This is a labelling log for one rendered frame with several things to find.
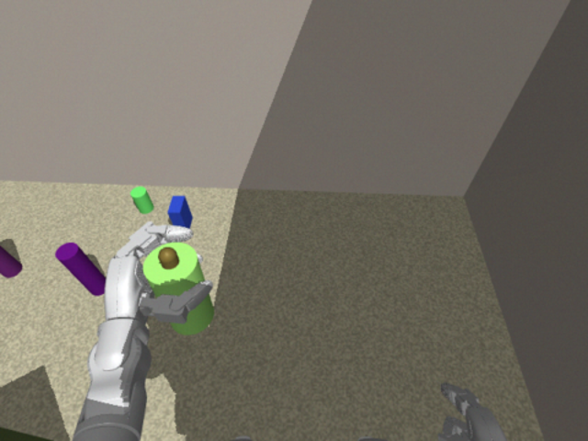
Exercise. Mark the left robot hand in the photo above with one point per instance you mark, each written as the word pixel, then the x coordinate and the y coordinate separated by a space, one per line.
pixel 128 292

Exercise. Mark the right robot hand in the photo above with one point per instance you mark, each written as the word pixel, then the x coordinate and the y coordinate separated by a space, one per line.
pixel 481 424

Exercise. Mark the left robot arm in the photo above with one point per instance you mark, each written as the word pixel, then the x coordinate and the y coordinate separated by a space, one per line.
pixel 118 364

